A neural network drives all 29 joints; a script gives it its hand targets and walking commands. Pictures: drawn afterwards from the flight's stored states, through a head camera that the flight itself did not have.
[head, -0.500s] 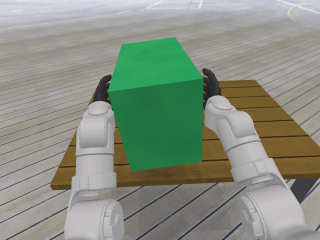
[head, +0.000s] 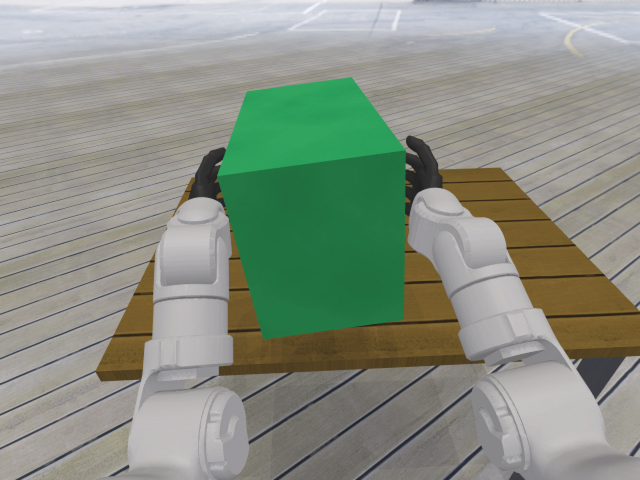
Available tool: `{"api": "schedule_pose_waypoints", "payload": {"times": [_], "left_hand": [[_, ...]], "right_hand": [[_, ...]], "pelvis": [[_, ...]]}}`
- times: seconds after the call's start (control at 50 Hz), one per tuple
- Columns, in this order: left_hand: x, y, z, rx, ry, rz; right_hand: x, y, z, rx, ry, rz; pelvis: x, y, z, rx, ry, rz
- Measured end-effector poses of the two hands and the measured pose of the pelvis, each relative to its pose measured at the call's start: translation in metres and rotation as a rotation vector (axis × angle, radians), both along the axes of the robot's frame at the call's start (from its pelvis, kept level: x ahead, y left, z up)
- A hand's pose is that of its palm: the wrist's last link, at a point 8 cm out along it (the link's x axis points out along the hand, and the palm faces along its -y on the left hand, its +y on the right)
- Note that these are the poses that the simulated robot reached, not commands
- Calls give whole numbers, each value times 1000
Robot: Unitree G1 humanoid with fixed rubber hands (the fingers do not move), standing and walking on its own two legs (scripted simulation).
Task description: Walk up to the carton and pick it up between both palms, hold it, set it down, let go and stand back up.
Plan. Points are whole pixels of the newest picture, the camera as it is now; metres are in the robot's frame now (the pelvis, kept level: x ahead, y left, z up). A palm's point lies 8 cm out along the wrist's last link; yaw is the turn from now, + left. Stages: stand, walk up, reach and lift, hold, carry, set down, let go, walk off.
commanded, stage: hold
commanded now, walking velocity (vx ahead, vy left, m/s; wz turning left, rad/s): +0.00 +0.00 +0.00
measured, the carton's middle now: (313, 189) +0.44 -0.01 +0.23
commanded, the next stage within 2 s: none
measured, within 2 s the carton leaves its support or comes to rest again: neither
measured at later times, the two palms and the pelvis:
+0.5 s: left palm (205, 213) +0.38 +0.13 +0.23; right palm (417, 194) +0.38 -0.13 +0.25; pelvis +0.01 -0.01 +0.00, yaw +1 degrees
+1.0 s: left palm (202, 216) +0.38 +0.13 +0.23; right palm (413, 201) +0.38 -0.12 +0.24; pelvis +0.02 +0.00 +0.00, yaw +0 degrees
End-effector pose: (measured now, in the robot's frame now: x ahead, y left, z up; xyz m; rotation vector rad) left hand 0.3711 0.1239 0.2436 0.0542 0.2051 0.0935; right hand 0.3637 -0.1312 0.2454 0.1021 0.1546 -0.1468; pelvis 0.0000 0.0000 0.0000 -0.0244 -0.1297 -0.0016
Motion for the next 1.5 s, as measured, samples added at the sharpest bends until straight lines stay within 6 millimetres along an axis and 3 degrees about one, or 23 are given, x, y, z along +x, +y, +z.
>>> {"api": "schedule_pose_waypoints", "payload": {"times": [0.42,0.68,1.14,1.5], "left_hand": [[7,6,-6,-13,1,17],[14,-3,-8,20,-3,-7],[2,14,-13,-9,-14,35],[-5,1,-9,4,1,12]], "right_hand": [[13,6,2,-19,1,22],[14,-3,-8,7,-2,1],[12,14,-6,-22,-15,39],[-2,1,-8,-1,-6,13]], "pelvis": [[5,-6,1,-3,21,17],[13,0,0,-5,20,13],[13,-2,0,-5,9,20],[1,1,0,2,-13,-2]]}}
